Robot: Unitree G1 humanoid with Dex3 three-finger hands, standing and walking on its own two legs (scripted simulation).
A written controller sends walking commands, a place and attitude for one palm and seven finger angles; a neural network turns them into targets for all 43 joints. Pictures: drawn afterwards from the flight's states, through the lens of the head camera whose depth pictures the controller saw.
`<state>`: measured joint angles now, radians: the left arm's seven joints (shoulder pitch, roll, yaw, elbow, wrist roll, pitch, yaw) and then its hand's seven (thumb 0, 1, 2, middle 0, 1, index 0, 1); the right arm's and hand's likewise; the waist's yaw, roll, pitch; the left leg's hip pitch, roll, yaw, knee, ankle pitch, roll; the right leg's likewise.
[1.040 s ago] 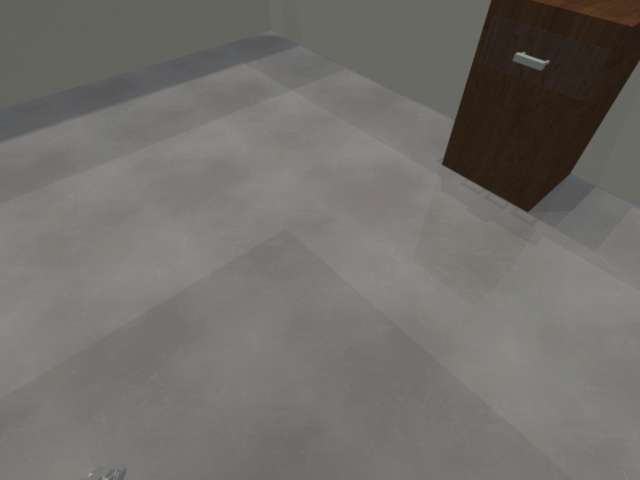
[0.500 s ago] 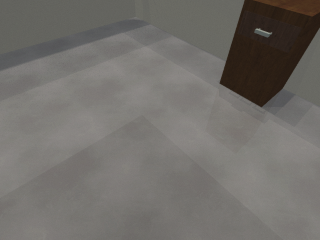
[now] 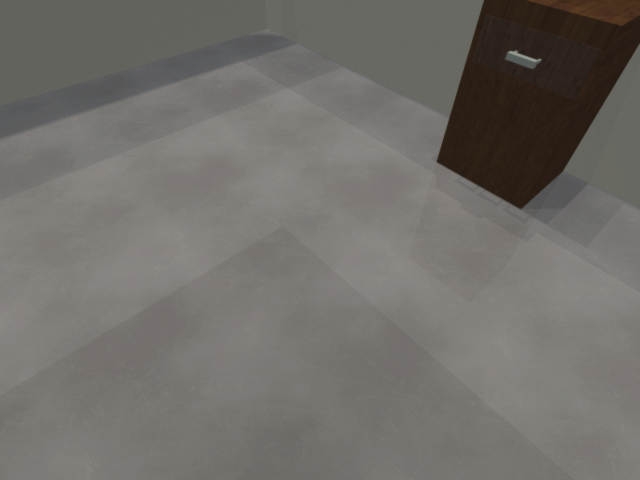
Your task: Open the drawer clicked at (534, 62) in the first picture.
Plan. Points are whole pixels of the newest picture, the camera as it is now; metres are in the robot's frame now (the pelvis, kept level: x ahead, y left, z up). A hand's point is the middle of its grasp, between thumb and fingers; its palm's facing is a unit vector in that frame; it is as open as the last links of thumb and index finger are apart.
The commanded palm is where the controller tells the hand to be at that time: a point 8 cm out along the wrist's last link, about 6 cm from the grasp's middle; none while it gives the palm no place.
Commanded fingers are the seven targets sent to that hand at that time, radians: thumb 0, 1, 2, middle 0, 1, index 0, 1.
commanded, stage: look at it before walking up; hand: left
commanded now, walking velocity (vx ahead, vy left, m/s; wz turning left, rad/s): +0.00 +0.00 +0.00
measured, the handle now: (524, 58) +1.60 -0.71 -0.14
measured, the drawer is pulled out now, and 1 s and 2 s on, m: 0.00 0.00 0.00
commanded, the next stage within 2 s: walk to a spot facing it in 0.40 s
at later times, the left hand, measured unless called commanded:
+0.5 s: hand out of the picture +0.09 +0.25 -0.15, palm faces -0.03 -0.94 -0.34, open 7.4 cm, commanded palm none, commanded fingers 0.00 0.90 0.90 -0.20 -0.30 -0.20 -0.30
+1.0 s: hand out of the picture +0.09 +0.14 -0.18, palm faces -0.08 -0.98 -0.19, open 7.4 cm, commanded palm none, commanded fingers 0.00 0.90 0.90 -0.20 -0.30 -0.20 -0.30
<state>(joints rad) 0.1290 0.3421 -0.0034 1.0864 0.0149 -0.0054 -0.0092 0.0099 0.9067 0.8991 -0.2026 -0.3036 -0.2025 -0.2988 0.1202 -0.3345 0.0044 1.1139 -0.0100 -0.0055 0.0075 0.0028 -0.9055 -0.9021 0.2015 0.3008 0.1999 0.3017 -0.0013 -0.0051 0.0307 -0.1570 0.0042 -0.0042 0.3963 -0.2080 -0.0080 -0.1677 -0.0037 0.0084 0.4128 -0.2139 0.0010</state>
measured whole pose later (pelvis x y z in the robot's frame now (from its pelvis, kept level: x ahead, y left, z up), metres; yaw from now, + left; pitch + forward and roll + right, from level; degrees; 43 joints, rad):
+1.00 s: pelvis +0.11 -0.04 -0.01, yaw -9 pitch +0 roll +0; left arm 0.40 0.15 0.03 1.07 0.03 -0.06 0.00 0.01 0.91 0.90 -0.20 -0.30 -0.20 -0.30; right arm 0.30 -0.20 -0.03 1.12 -0.02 0.01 0.01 0.01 -0.91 -0.90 0.20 0.30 0.20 0.30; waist 0.03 0.01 0.04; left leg -0.43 0.09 0.08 1.13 -0.40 -0.03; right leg -0.15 0.04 -0.04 0.53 -0.37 -0.06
